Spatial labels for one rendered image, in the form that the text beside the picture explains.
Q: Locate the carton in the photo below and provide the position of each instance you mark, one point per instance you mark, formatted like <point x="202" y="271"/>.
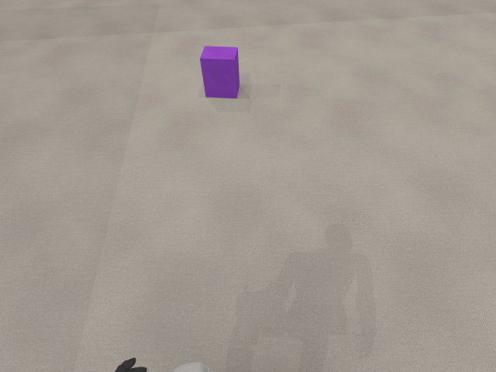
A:
<point x="220" y="71"/>

